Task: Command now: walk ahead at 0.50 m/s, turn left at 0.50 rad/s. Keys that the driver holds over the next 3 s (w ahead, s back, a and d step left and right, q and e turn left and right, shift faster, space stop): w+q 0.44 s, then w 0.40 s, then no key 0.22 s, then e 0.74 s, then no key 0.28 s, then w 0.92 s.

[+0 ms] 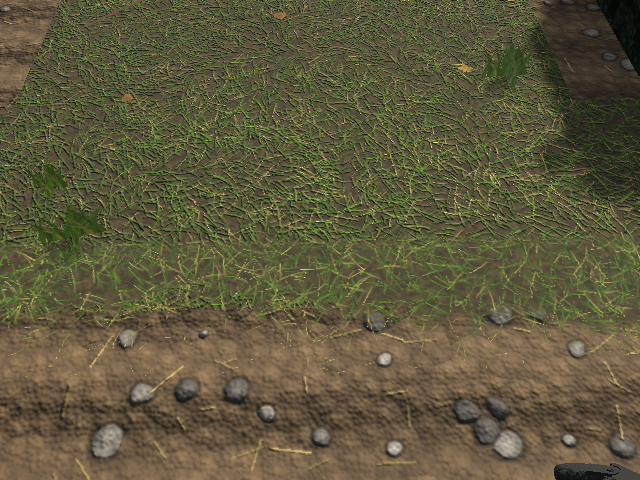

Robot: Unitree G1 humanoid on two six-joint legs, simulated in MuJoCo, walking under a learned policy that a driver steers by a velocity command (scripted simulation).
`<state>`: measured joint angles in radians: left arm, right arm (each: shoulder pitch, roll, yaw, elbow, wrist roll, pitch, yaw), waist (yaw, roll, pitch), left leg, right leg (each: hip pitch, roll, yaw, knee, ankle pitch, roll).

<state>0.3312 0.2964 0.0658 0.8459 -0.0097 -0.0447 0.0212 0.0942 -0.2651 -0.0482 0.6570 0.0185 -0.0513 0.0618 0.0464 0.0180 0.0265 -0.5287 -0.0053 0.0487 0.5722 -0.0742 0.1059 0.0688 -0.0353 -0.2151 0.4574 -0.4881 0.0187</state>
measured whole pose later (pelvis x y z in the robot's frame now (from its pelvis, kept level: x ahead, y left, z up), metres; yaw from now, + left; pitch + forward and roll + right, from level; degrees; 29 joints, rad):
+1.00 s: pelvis +0.52 +0.10 +0.01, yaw +21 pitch +2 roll -1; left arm 0.37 0.30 0.05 0.87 0.00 -0.06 0.00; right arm 0.03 -0.26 -0.03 0.62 -0.02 -0.07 0.03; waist 0.09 0.00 0.04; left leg -0.47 0.00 0.00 0.53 -0.10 0.04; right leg -0.15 0.00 0.03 0.75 -0.52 0.03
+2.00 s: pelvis +0.61 +0.14 +0.02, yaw -5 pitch +1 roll +0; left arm 0.14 0.33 0.07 0.68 0.00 0.04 0.04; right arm 0.14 -0.28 -0.06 0.80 -0.02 -0.02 0.00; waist 0.00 -0.05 0.04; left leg -0.25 -0.03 -0.04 0.47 -0.24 0.02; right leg -0.41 0.11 0.19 0.89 -0.51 0.02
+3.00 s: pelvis +0.94 +0.16 +0.03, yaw -6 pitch +1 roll +1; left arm 0.14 0.29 0.05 0.74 -0.01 -0.07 0.00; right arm 0.35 -0.27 -0.04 0.90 0.01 -0.09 0.01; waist -0.07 -0.04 0.02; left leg 0.00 -0.08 0.04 0.19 -0.20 0.07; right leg -0.68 -0.13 0.04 0.71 0.06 0.02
